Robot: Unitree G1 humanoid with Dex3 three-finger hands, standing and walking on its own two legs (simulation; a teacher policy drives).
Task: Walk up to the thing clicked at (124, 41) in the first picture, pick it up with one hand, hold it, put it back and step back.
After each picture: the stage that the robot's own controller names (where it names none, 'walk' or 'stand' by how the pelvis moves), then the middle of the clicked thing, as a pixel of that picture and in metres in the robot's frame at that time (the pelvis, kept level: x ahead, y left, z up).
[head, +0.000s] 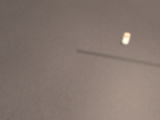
stand; (126, 38) +1.39 -0.50 -0.72
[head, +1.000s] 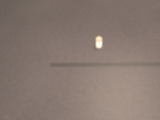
walk; (98, 42) +1.34 -0.06 -0.70
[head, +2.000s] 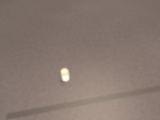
walk; (65, 75) +0.88 +0.23 -0.70
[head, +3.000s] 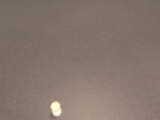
walk; (56, 109) +0.53 +0.21 -0.70
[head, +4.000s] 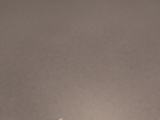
stand; out of the picture +0.42 +0.21 -0.72
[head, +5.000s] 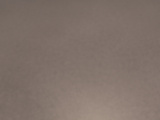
stand; out of the picture +0.40 +0.22 -0.73
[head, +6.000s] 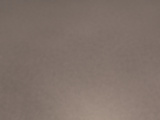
stand; out of the picture +0.38 +0.23 -0.73
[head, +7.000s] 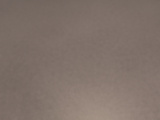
stand; out of the picture +0.37 +0.24 -0.73
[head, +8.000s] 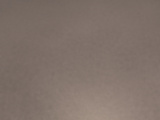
go down; out of the picture +0.37 +0.24 -0.73
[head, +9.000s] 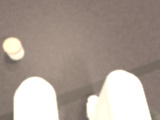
go down; (14, 49) +0.47 +0.24 -0.31
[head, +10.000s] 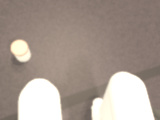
approach; (21, 51) +0.47 +0.24 -0.31
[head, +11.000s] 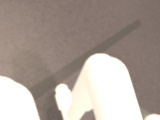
close in; out of the picture +0.46 +0.28 -0.23
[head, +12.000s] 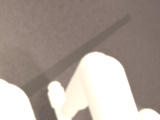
close; out of the picture +0.45 +0.30 -0.23
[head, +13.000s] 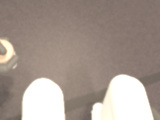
lift; (4, 56) +0.39 +0.27 -0.09
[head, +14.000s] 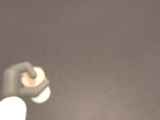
hold; (37, 85) +0.33 +0.17 +0.03
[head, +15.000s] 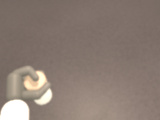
hold; (39, 88) +0.33 +0.17 +0.00
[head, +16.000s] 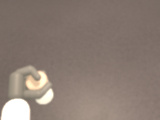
hold; (40, 88) +0.33 +0.17 -0.01
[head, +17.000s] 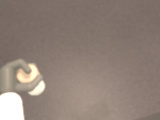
crouch; (31, 80) +0.37 +0.19 -0.06
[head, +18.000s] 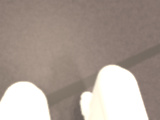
lower; out of the picture +0.50 +0.28 -0.12
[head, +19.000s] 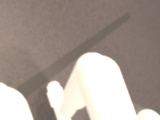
lower; out of the picture +0.45 +0.30 -0.24
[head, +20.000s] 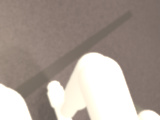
lower; out of the picture +0.45 +0.30 -0.24
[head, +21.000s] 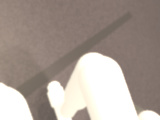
lower; out of the picture +0.45 +0.30 -0.24
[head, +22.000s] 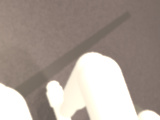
lower; out of the picture +0.45 +0.30 -0.24
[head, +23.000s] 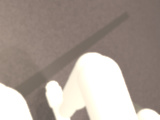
open; out of the picture +0.45 +0.30 -0.24
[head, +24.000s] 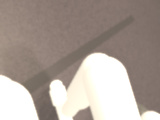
stand; out of the picture +0.44 +0.30 -0.24
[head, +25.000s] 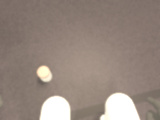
walk; (44, 74) +0.45 +0.21 -0.47
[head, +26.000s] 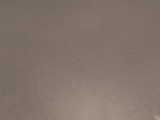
stand; out of the picture +0.39 +0.21 -0.67
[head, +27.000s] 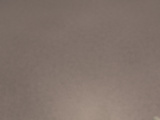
stand; out of the picture +0.39 +0.21 -0.67
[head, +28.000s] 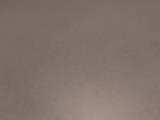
stand; out of the picture +0.40 +0.20 -0.69
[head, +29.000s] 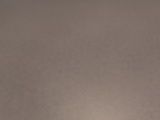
stand; out of the picture +0.40 +0.22 -0.72
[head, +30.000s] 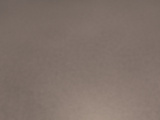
stand; out of the picture +0.39 +0.24 -0.73
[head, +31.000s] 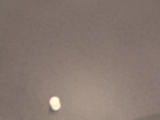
walk; (55, 103) +0.46 +0.18 -0.71
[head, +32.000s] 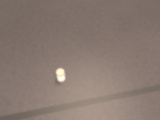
walk; (60, 75) +0.75 +0.19 -0.71
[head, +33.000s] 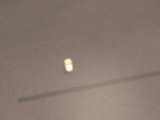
stand; (68, 65) +1.05 +0.23 -0.71
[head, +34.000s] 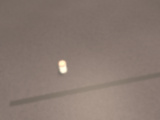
stand; (62, 66) +0.99 +0.22 -0.72
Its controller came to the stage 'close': yes
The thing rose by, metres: 0.71
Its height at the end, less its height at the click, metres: +0.00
